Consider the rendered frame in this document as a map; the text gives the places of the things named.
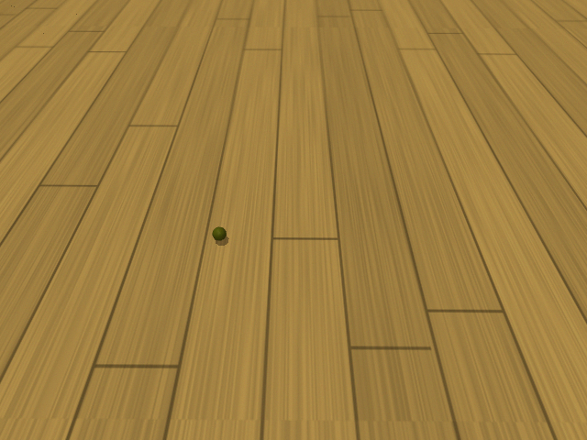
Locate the ball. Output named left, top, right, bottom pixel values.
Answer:
left=213, top=227, right=227, bottom=241

